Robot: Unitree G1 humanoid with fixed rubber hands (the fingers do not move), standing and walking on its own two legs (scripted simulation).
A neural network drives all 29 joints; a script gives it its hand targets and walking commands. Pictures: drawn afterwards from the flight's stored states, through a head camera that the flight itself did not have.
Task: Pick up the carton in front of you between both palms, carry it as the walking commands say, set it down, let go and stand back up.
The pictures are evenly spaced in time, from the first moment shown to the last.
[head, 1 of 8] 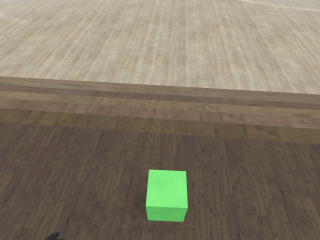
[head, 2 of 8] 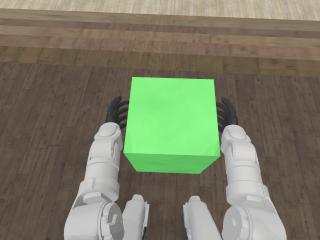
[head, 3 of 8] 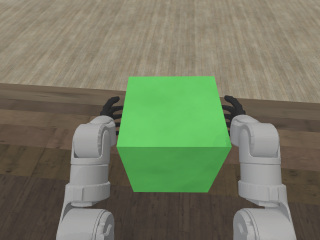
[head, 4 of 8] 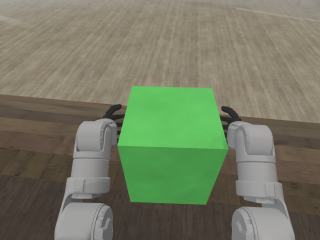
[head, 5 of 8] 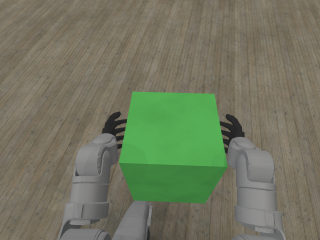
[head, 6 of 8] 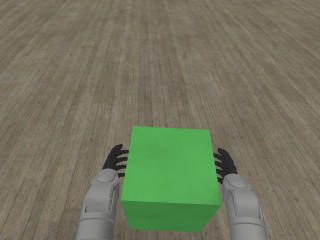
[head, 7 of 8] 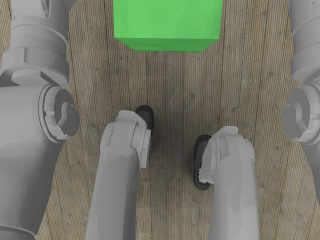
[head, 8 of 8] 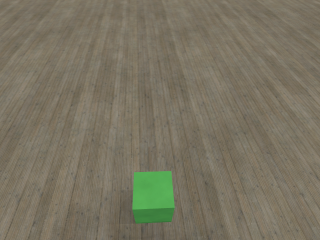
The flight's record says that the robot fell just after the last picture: no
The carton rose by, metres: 0.69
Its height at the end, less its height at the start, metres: -1.05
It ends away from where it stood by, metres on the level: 4.28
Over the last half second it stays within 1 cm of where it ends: yes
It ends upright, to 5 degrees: yes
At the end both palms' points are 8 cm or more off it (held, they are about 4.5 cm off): yes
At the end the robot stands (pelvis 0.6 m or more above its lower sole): yes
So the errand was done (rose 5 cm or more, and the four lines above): yes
